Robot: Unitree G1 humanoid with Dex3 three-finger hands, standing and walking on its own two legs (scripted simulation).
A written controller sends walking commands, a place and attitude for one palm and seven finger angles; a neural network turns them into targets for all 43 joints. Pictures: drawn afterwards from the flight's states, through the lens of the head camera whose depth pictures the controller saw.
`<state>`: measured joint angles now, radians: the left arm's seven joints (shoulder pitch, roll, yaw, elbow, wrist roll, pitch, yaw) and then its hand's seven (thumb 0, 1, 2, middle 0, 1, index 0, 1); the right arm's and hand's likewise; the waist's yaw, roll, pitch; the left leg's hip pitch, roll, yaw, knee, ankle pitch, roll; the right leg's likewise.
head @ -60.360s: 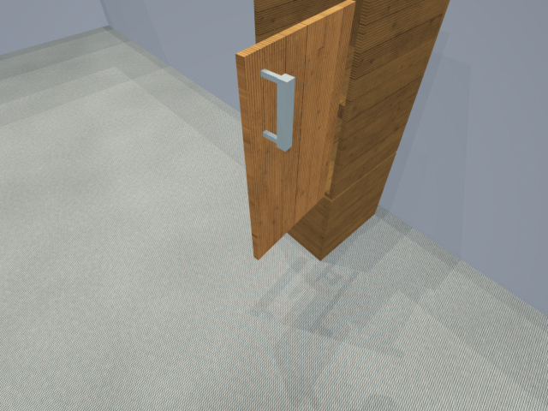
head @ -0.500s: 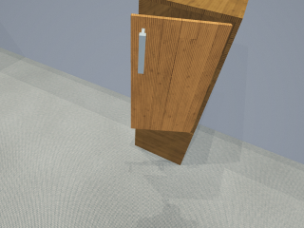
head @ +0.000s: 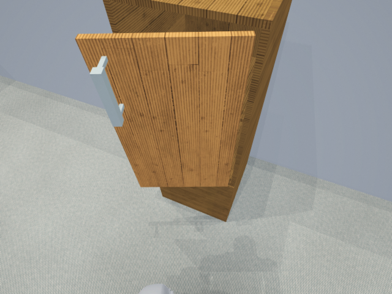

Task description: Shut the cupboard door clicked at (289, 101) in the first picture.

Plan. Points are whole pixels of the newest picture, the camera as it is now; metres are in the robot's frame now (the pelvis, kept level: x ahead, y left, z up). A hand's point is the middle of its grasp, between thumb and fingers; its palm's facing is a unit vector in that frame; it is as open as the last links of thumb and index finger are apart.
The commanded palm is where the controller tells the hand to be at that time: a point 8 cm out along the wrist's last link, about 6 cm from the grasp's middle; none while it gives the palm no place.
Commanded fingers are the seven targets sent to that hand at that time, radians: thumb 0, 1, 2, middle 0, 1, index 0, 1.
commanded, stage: come to a stop and stand still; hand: left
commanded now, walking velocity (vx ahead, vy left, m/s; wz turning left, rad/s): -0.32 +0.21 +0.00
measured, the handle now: (111, 93) +0.48 +0.20 +0.14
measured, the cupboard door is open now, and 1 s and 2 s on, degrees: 23 23 23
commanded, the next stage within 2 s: look again from close up in 1.66 s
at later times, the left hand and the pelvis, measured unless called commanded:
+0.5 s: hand out of the picture +0.06 +0.20 -0.18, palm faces +0.03 -0.96 -0.28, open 7.4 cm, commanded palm none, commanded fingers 0.00 0.90 0.90 -0.20 -0.30 -0.20 -0.30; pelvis +0.01 -0.01 -0.01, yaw -1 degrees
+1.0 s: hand out of the picture -0.10 +0.16 -0.19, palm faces +0.06 -0.98 -0.21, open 7.4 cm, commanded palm none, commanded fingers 0.00 0.90 0.90 -0.20 -0.30 -0.20 -0.30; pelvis -0.11 -0.02 -0.02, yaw +1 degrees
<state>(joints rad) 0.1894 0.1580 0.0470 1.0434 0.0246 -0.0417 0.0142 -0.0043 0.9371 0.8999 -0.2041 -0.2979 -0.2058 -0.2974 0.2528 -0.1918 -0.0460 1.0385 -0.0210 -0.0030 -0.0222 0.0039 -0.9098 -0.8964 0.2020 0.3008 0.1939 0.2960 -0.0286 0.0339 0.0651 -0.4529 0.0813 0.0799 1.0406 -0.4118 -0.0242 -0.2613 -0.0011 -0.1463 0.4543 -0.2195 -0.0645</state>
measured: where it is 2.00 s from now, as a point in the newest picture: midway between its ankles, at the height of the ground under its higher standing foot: outside the picture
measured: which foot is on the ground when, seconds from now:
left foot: up 0.00-0.18, down 0.20-0.90, up 0.92-1.00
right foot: down 0.00-0.28, up 0.30-0.52, down 0.54-1.00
